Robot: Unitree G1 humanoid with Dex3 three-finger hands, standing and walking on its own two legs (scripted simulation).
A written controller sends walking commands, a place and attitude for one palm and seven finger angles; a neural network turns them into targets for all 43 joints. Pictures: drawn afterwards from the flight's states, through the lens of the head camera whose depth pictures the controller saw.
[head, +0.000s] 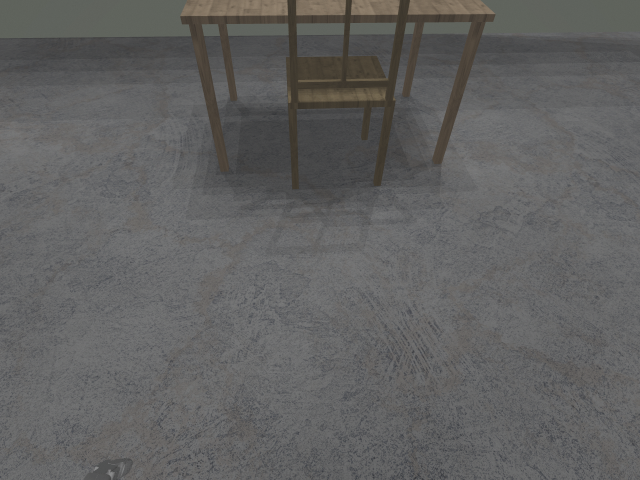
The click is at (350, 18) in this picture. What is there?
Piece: chair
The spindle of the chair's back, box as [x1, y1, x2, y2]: [341, 0, 351, 80]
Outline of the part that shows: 351,0 346,0 341,74 342,80 345,80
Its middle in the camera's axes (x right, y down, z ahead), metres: +0.09 -0.74 +1.38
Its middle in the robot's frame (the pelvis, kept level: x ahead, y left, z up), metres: +1.53 -0.03 -0.05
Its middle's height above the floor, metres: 0.72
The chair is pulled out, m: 0.00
